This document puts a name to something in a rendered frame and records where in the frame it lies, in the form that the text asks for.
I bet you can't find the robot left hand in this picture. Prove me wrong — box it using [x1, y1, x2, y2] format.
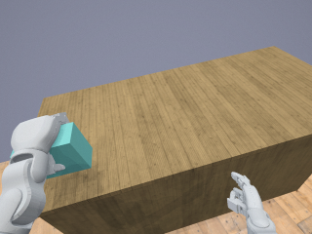
[11, 112, 70, 176]

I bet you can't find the robot right hand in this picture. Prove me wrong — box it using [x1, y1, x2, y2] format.
[227, 172, 264, 216]

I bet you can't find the right robot forearm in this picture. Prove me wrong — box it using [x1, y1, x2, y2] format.
[246, 208, 278, 234]

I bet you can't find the sponge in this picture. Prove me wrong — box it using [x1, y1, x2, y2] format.
[10, 122, 93, 179]

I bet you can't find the left robot forearm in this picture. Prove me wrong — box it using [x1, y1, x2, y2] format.
[0, 149, 49, 234]

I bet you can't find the table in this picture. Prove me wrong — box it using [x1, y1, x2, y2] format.
[37, 46, 312, 234]

